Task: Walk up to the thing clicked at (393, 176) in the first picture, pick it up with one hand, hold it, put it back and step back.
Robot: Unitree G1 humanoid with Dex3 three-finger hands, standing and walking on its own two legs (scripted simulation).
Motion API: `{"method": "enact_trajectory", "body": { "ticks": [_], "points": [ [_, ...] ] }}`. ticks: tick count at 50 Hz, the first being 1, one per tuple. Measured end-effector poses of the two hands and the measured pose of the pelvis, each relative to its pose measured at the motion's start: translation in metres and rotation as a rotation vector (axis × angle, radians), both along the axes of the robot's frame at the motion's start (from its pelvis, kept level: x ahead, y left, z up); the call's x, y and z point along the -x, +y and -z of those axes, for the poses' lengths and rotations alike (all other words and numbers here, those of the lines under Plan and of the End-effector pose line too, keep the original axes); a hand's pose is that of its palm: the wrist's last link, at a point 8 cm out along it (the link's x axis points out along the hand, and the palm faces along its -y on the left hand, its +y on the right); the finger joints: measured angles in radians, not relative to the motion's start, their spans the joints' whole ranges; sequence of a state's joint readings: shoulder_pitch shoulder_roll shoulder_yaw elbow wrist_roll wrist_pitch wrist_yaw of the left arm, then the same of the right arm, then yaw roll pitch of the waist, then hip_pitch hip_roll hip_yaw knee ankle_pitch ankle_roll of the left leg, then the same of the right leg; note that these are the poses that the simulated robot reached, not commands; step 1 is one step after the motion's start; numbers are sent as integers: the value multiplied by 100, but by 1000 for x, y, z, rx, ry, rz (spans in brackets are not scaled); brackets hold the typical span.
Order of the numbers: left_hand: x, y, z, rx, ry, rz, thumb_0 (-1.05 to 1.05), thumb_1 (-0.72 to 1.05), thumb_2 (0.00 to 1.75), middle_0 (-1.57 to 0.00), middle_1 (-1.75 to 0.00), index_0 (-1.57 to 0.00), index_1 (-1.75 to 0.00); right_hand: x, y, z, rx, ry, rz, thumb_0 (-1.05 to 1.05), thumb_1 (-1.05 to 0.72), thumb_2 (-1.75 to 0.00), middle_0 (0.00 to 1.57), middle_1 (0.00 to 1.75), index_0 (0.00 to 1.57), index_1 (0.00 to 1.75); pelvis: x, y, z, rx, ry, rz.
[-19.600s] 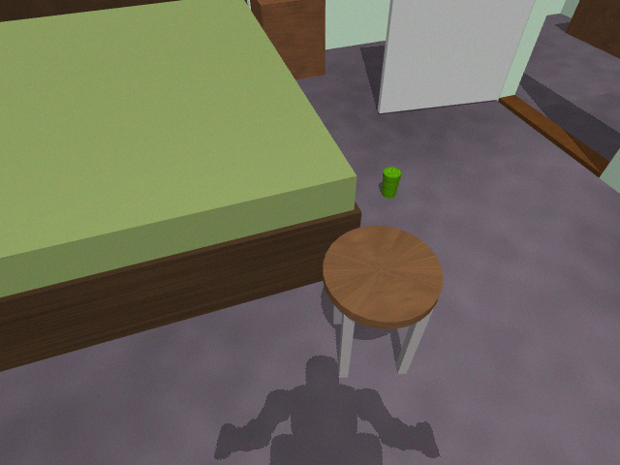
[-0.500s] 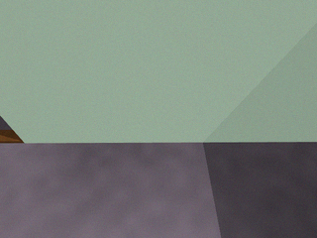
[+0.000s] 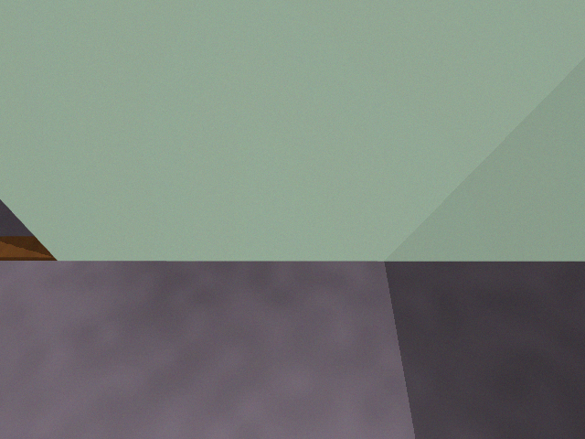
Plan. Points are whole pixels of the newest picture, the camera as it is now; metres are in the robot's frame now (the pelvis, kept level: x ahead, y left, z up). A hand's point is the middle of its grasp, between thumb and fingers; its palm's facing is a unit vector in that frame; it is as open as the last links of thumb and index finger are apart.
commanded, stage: walk up
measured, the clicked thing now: out of the picture -0.10 +1.37 -0.71
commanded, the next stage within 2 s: stand in 0.26 s
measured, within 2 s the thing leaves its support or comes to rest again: neither
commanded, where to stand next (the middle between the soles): +0.04 +0.01 m, yaw -2 degrees
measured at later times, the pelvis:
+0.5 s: pelvis +0.00 +0.00 +0.00, yaw -1 degrees
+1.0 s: pelvis +0.00 +0.00 +0.00, yaw -1 degrees
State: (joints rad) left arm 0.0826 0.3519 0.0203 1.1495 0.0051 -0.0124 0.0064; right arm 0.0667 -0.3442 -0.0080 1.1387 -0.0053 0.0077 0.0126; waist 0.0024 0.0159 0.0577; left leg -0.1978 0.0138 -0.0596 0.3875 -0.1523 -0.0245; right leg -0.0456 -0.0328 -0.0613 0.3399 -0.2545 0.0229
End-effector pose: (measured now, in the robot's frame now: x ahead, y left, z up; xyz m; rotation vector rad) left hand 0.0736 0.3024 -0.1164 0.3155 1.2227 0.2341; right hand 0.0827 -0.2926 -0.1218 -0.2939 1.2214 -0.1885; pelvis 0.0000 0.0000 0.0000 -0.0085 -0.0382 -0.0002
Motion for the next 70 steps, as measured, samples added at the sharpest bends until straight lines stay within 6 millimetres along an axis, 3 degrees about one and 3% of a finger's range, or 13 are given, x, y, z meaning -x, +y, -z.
{"method": "enact_trajectory", "body": {
  "ticks": [13, 40, 63, 70],
  "points": [
    [-9, -1, 1, 14, -16, 9, 1, 91, 90, -21, -30, -20, -30, 1, 3, -3, 6, 2, 1, 0, -91, -90, 20, 30, 20, 30, 0, 2, -1, -2, -3, -1],
    [11, -4, 5, 27, 37, 31, 1, 91, 90, -21, -30, -20, -30, 23, -3, -5, 20, 16, 22, 0, -91, -90, 20, 30, 20, 30, 4, 2, -2, -6, -2, 23],
    [0, -8, 2, 22, 15, 48, 1, 91, 90, -21, -30, -20, -30, 22, -6, -5, 20, 8, 22, 0, -91, -90, 20, 30, 20, 30, 1, -1, -2, -7, -2, 29],
    [-1, 1, 1, 4, -109, -83, 1, 91, 90, -21, -30, -20, -30, 25, -22, 0, 44, 101, -89, 0, -90, -90, 21, 30, 20, 30, 16, -20, 7, -15, 15, -131]
  ]
}}
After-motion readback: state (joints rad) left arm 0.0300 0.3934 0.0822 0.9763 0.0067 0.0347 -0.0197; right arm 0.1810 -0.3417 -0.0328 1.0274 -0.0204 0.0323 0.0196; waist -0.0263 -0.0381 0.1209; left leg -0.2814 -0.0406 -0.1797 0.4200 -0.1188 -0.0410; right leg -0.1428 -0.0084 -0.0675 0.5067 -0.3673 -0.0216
